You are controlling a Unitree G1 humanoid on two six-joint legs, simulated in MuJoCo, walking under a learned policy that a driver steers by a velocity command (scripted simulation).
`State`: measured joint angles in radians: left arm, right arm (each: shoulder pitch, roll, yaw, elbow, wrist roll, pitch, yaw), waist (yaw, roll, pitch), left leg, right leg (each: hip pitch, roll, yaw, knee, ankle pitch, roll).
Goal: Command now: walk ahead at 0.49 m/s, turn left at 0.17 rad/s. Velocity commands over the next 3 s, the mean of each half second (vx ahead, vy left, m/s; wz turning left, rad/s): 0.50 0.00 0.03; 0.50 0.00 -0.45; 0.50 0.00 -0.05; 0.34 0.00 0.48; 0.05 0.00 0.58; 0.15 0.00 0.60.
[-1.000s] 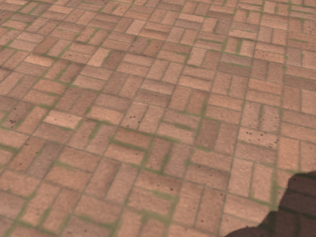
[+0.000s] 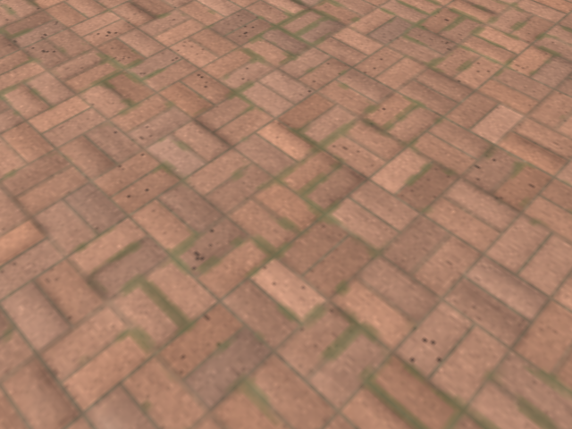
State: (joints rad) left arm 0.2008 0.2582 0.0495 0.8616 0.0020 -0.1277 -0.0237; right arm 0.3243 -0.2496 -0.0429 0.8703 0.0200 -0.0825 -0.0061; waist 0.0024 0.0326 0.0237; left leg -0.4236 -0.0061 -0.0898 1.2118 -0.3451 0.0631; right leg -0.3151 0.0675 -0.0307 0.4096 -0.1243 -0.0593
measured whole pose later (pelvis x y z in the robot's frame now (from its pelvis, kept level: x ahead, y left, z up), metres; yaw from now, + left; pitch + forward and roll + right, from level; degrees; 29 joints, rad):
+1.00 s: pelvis +0.54 +0.00 -0.02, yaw -17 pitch +2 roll +1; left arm 0.10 0.26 0.07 0.71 -0.02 -0.05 -0.05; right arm 0.31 -0.27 -0.05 0.88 0.01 -0.08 -0.01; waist -0.02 -0.01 0.05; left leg -0.17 0.04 0.08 1.07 -0.50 -0.01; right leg -0.50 0.06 -0.06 0.65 -0.20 -0.13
